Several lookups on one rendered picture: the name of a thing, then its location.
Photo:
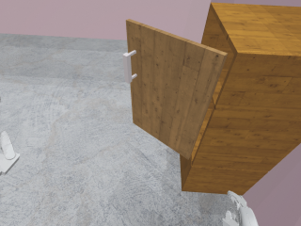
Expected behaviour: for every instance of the cupboard door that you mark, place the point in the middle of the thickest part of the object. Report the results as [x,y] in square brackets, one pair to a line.
[175,83]

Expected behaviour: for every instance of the handle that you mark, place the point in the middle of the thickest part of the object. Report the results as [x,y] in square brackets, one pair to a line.
[127,67]

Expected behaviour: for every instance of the left robot hand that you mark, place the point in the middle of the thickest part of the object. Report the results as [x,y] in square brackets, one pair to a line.
[8,157]

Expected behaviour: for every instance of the right robot hand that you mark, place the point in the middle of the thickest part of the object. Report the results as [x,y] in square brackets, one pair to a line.
[243,217]

